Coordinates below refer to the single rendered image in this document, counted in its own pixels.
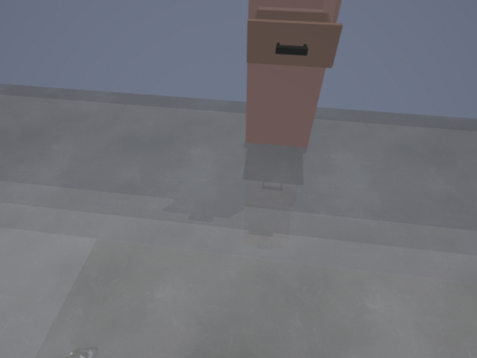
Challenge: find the cabinet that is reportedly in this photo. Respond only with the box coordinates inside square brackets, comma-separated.
[245, 0, 341, 148]

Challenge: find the handle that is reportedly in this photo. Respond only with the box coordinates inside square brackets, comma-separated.
[275, 43, 308, 56]

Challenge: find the drawer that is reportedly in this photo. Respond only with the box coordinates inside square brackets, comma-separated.
[247, 10, 343, 68]

